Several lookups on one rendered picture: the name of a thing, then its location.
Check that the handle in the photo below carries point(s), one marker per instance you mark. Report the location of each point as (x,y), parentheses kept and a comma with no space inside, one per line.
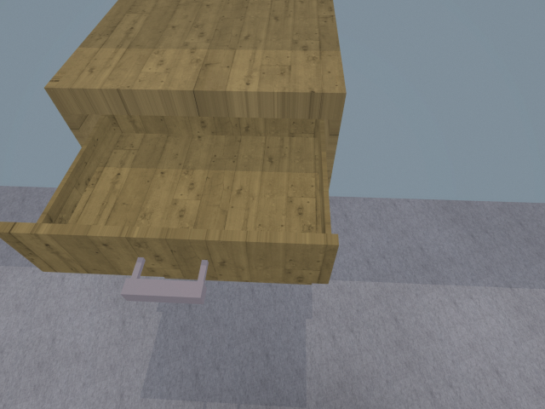
(161,290)

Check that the cabinet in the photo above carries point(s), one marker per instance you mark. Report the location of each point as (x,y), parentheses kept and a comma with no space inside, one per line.
(207,58)

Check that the drawer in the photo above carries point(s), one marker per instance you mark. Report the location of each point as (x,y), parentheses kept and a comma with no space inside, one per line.
(250,195)

